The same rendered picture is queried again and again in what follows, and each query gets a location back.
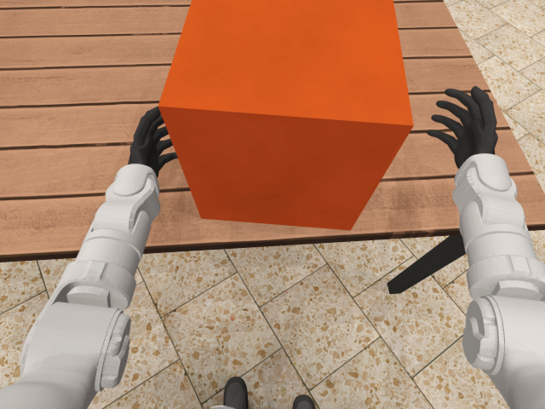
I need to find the left robot hand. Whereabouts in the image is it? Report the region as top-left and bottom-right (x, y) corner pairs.
(128, 107), (178, 178)

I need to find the carton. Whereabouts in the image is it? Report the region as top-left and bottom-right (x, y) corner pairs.
(158, 0), (414, 231)

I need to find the robot right forearm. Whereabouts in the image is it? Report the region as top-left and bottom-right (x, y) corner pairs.
(452, 153), (545, 302)

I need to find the table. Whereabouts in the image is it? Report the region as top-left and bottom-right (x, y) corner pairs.
(0, 0), (545, 294)

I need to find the right robot upper arm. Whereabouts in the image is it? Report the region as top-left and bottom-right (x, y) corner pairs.
(462, 295), (545, 409)

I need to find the robot left forearm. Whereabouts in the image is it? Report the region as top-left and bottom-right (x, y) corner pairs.
(20, 164), (161, 377)

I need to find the left robot upper arm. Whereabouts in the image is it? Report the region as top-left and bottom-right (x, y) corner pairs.
(0, 302), (131, 409)

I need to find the left robot foot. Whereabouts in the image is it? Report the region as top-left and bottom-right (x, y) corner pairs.
(223, 377), (249, 409)

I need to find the right robot hand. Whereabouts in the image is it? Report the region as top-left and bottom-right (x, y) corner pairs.
(427, 86), (498, 169)

